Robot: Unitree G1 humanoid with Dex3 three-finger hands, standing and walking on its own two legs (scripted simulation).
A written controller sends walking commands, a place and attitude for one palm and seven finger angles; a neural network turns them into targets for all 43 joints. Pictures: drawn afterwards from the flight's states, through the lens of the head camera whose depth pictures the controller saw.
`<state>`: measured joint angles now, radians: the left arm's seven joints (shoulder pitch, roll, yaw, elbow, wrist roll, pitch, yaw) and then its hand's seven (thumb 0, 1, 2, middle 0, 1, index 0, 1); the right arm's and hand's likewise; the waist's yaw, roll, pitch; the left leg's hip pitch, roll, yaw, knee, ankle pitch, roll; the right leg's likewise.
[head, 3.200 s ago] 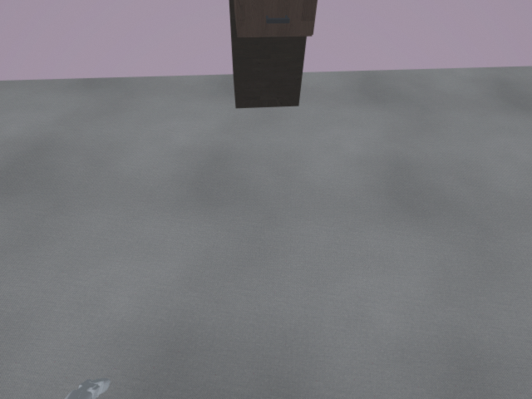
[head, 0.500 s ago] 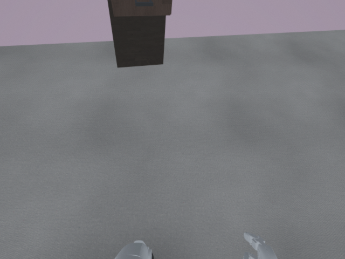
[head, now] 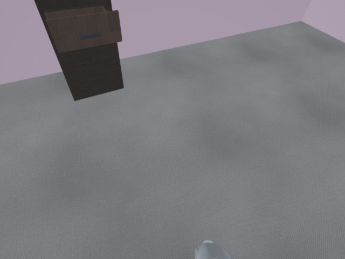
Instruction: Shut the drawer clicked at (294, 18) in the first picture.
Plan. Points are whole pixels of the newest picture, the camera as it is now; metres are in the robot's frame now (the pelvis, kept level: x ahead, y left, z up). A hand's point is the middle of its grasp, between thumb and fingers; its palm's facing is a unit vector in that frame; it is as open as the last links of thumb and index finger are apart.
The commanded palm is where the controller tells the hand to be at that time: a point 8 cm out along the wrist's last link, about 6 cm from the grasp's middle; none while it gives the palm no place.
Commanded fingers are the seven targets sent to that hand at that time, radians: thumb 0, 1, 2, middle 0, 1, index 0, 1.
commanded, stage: walk to a spot facing it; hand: left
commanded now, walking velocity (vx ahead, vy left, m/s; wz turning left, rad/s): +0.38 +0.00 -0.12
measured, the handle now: (89, 34) +1.27 +0.46 -0.11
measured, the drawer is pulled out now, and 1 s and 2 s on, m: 0.24 0.24 0.24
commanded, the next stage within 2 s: turn to face it in 1.54 s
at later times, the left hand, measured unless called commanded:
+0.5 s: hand (115, 226) +0.24 +0.16 -0.17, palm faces +0.04 -0.97 -0.23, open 7.2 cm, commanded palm none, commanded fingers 0.00 0.90 0.90 -0.20 -0.30 -0.20 -0.30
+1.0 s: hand (124, 147) +0.51 +0.17 -0.16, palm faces -0.02 -0.97 -0.22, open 7.3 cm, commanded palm none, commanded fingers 0.00 0.90 0.90 -0.20 -0.30 -0.20 -0.30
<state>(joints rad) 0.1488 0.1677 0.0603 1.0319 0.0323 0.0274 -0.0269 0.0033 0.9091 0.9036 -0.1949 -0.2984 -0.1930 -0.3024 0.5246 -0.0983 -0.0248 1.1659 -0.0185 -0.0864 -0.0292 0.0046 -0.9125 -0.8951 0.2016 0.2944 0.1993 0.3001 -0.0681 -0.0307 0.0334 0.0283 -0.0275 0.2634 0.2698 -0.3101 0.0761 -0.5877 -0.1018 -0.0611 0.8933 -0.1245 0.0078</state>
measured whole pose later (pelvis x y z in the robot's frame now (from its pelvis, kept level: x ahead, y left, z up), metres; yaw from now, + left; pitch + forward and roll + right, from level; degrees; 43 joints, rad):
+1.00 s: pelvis +0.45 -0.02 +0.00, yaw -4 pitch -1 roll +2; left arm 0.24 0.18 0.07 1.02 0.03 0.00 -0.02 0.01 0.93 0.90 -0.20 -0.30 -0.20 -0.30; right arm 0.35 -0.18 -0.06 1.09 -0.03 -0.04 0.00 0.00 -0.93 -0.89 0.20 0.29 0.20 0.30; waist -0.01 0.01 0.03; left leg -0.09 0.05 0.23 0.38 -0.26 -0.01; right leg -0.50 -0.13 -0.09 0.78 -0.22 0.02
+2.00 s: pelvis +0.83 -0.05 +0.00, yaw +13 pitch +1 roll +0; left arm 0.10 0.20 0.07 0.92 0.02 0.02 0.02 0.00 0.91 0.90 -0.20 -0.30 -0.19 -0.30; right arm 0.26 -0.19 -0.06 1.00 -0.02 0.00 0.00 0.00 -0.92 -0.89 0.20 0.29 0.20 0.30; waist -0.03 -0.01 0.05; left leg -0.26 -0.07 0.02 0.46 -0.21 0.08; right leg -0.52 -0.09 -0.01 0.93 -0.32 0.09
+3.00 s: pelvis +0.91 -0.01 +0.00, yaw +28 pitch -2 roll +1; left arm 0.24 0.19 0.04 1.05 0.02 0.02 -0.01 0.01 0.91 0.90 -0.20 -0.30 -0.20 -0.30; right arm 0.42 -0.14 -0.02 1.10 -0.01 -0.04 -0.02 0.01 -0.92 -0.89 0.20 0.29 0.20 0.30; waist -0.01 -0.04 0.03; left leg 0.05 -0.06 0.09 0.25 -0.27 0.07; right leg -0.55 -0.11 -0.06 0.98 -0.22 0.04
